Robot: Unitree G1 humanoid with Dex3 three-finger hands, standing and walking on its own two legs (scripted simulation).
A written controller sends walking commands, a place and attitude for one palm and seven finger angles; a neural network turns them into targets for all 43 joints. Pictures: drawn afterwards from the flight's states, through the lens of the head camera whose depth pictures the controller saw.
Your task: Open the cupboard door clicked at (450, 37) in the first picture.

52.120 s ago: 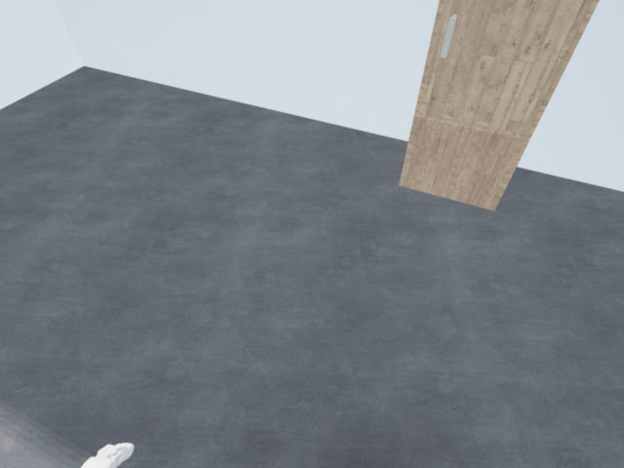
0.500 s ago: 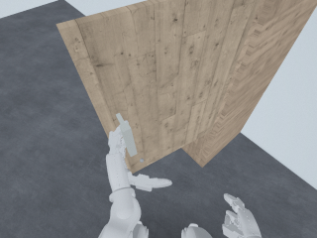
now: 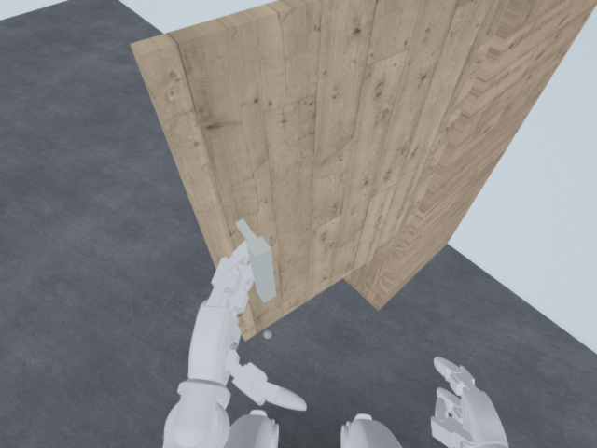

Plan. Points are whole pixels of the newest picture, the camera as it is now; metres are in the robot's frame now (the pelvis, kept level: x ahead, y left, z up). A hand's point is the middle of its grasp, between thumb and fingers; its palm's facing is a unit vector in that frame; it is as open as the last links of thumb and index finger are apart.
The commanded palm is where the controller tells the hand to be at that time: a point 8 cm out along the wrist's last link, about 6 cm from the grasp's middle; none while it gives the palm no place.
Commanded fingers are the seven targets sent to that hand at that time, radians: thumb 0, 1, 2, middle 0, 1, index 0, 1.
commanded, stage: slide the hand sideways off the handle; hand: left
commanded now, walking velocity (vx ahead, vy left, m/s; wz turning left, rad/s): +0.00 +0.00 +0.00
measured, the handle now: (255, 262) +0.34 +0.08 +0.06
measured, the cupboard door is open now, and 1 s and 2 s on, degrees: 82 82 82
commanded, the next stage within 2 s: draw the hand back to the body in 0.76 s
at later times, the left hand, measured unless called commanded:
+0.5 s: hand (220, 359) +0.22 +0.10 +0.05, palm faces -0.02 -1.00 -0.02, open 16.2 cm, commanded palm +0.19 +0.17 +0.05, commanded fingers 0.00 -0.50 0.30 -0.15 -0.30 -0.15 -0.30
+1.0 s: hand (180, 368) +0.21 +0.14 +0.06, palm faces -0.05 -1.00 -0.04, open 16.3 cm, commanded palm +0.18 +0.21 +0.08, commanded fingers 0.00 -0.50 0.30 -0.15 -0.30 -0.15 -0.30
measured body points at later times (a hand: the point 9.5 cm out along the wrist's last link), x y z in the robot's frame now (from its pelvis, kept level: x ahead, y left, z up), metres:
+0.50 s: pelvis +0.01 -0.01 +0.00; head +0.08 -0.01 +0.44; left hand +0.22 +0.16 +0.05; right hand +0.20 -0.23 -0.09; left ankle +0.02 +0.10 -0.65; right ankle +0.02 -0.10 -0.65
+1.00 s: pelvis +0.01 -0.01 -0.01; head +0.07 -0.01 +0.44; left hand +0.20 +0.20 +0.07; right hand +0.20 -0.24 -0.08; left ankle +0.02 +0.10 -0.65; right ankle +0.02 -0.10 -0.65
